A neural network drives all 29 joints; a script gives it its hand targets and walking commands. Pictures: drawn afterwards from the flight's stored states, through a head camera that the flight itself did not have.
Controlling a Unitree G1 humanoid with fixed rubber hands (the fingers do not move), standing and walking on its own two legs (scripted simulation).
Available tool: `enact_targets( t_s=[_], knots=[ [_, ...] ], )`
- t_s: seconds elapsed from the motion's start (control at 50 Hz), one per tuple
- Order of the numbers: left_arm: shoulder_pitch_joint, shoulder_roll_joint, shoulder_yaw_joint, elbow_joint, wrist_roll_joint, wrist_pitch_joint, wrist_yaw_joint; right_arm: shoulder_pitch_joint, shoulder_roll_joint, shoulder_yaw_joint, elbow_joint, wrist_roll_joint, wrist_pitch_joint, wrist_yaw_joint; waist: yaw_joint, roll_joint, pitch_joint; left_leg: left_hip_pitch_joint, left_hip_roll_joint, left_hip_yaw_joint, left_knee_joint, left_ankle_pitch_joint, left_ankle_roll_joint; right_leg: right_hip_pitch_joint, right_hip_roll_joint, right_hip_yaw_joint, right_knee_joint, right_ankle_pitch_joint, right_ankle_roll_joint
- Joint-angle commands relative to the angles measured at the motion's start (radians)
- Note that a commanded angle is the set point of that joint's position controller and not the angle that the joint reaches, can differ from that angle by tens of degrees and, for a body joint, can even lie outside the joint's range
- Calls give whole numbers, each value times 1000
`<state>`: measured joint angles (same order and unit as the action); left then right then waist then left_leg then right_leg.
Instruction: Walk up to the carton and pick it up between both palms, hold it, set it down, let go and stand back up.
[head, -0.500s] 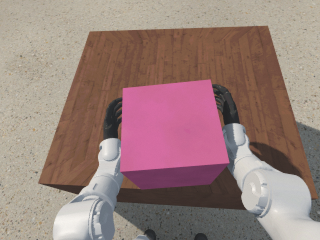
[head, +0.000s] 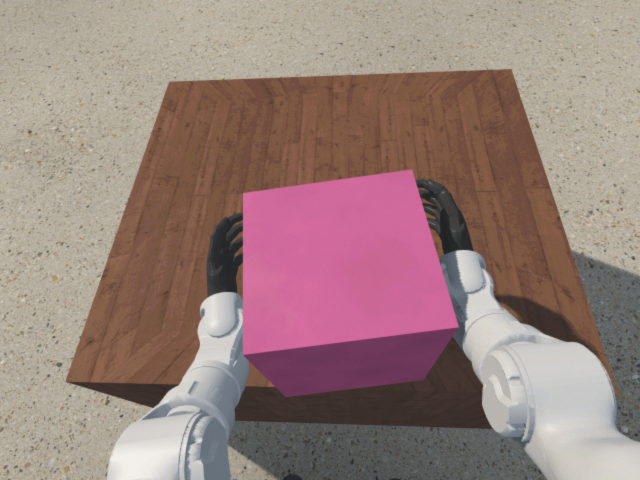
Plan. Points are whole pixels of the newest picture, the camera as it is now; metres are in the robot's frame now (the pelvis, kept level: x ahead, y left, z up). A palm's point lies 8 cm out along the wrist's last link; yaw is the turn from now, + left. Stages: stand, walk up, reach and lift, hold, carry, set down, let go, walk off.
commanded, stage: reach and lift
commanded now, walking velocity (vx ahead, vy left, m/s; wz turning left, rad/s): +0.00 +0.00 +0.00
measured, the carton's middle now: (342, 295) +0.37 +0.04 -0.06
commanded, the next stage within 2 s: none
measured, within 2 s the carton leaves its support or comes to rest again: leaves its support in 0.04 s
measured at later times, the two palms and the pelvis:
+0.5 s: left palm (215, 238) +0.37 +0.18 +0.08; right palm (494, 186) +0.43 -0.11 +0.12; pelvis -0.01 +0.01 +0.01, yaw +0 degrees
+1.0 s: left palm (200, 218) +0.36 +0.17 +0.13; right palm (523, 194) +0.40 -0.12 +0.16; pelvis -0.02 +0.01 +0.02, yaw +1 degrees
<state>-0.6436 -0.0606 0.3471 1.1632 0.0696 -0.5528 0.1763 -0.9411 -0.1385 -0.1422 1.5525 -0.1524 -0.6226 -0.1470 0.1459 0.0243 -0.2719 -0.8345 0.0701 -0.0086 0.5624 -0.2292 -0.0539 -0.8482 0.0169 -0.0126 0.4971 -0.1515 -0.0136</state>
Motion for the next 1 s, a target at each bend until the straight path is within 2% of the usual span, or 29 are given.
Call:
enact_targets(
  t_s=[0.0,0.08,0.1,0.12,0.16,0.18,0.2,0.22,0.26,0.34,0.4,0.46,0.5,0.54,0.6,0.62,0.66,0.7,0.72,0.74,0.76,0.78,0.8,0.84,0.86,0.9,0.92,0.96,0.98],
  knots=[
    [-560,-600,-417,-164,38,-2,-89,-409,655,232,-179,-62,14,140,-61,-66,-690,391,-79,67,36,465,-39,495,96,-81,11,395,22],
    [-685,-639,-511,-340,-4,10,-76,-382,735,315,-265,22,80,137,-84,-20,-753,428,-88,35,50,509,-56,547,93,-72,23,454,22],
    [-687,-644,-510,-332,-4,25,-76,-392,746,322,-306,36,101,133,-92,-24,-743,423,-91,35,53,501,-56,567,88,-61,25,474,27],
    [-657,-634,-497,-333,18,44,-77,-371,754,341,-334,63,117,135,-72,-6,-719,445,-93,33,40,493,-52,575,89,-55,17,458,32],
    [-708,-655,-523,-386,6,69,-79,-366,759,364,-368,84,163,132,-111,-3,-733,460,-96,24,31,475,-52,617,84,-55,15,474,33],
    [-730,-659,-545,-424,-18,83,-78,-381,792,403,-416,106,186,131,-101,-24,-755,468,-99,15,33,476,-49,627,90,-52,21,467,37],
    [-764,-655,-546,-463,-9,89,-71,-364,797,390,-395,116,205,135,-99,10,-751,469,-97,17,26,468,-54,625,80,-42,15,453,33],
    [-724,-668,-536,-422,5,115,-69,-379,785,401,-445,140,228,137,-91,22,-729,478,-97,11,19,466,-50,629,82,-38,3,436,31],
    [-727,-656,-543,-448,2,148,-71,-373,809,437,-505,168,265,126,-101,-6,-709,494,-100,3,7,461,-43,680,75,-40,-15,467,40],
    [-796,-624,-544,-489,0,231,-79,-351,847,398,-529,186,364,122,-115,7,-598,510,-104,1,-52,362,-31,707,62,-19,-67,347,41],
    [-858,-636,-550,-568,8,280,-76,-372,840,322,-549,186,411,131,-143,5,-534,551,-101,-10,-90,339,-30,700,63,-25,-98,262,33],
    [-828,-637,-531,-538,31,371,-78,-347,801,233,-526,163,485,148,-151,40,-414,599,-93,-6,-154,273,-34,665,56,-29,-149,149,22],
    [-822,-603,-499,-532,40,415,-91,-313,813,195,-509,152,529,153,-163,4,-321,592,-100,3,-174,239,-20,691,52,-26,-162,120,22],
    [-815,-619,-501,-543,51,453,-91,-332,807,194,-524,151,545,168,-154,27,-316,608,-97,15,-190,257,-22,726,50,-31,-168,136,18],
    [-782,-618,-494,-599,52,478,-100,-279,852,252,-576,179,573,169,-150,-10,-338,604,-114,9,-172,369,-22,862,47,-17,-146,313,22],
    [-801,-618,-489,-611,54,489,-104,-290,851,236,-577,174,584,169,-166,-5,-311,597,-117,14,-180,343,-23,864,47,-16,-145,294,23],
    [-779,-624,-495,-627,56,513,-106,-293,863,268,-632,192,594,173,-139,9,-316,615,-117,15,-185,350,-18,867,49,-19,-147,284,31],
    [-772,-640,-520,-654,37,531,-108,-324,890,314,-691,219,602,165,-145,-11,-356,616,-118,5,-171,373,-15,898,45,-14,-140,324,32],
    [-760,-622,-504,-622,49,550,-113,-305,853,280,-668,194,624,166,-163,-3,-317,623,-116,9,-183,340,-18,879,44,-19,-149,285,33],
    [-771,-621,-504,-651,50,558,-114,-311,865,300,-692,206,625,166,-144,-13,-313,624,-118,5,-187,355,-12,896,49,-22,-151,292,34],
    [-770,-614,-510,-647,47,573,-121,-310,850,299,-694,205,629,165,-160,-12,-319,631,-119,5,-191,336,-13,899,46,-23,-154,281,36],
    [-765,-609,-509,-667,40,582,-121,-320,870,323,-720,226,635,166,-137,-11,-317,624,-121,5,-188,351,-11,903,47,-21,-149,283,37],
    [-752,-640,-552,-691,19,596,-120,-339,862,346,-788,242,634,159,-148,-8,-367,652,-121,6,-179,385,-21,904,49,-24,-149,316,31],
    [-725,-625,-544,-686,19,625,-130,-324,872,365,-801,254,658,146,-159,-29,-325,652,-125,3,-178,374,-12,911,48,-24,-155,317,40],
    [-745,-612,-535,-711,16,629,-138,-308,884,383,-803,262,667,143,-145,-41,-343,635,-125,4,-186,358,-5,942,47,-17,-155,325,41],
    [-709,-605,-537,-709,24,665,-147,-317,866,380,-836,262,692,137,-154,-17,-311,632,-131,16,-205,324,-6,920,48,-26,-161,282,50],
    [-690,-606,-547,-720,19,680,-154,-331,884,413,-883,280,698,132,-138,-34,-325,651,-129,13,-198,341,-5,934,50,-20,-162,299,49],
    [-701,-600,-534,-730,12,696,-168,-317,886,408,-894,276,714,119,-163,-67,-321,636,-135,3,-204,300,5,973,43,-15,-168,301,53],
    [-694,-573,-516,-710,20,710,-179,-317,890,407,-887,272,727,116,-144,-65,-293,611,-132,8,-216,259,14,977,36,-5,-167,273,58]
  ],
)
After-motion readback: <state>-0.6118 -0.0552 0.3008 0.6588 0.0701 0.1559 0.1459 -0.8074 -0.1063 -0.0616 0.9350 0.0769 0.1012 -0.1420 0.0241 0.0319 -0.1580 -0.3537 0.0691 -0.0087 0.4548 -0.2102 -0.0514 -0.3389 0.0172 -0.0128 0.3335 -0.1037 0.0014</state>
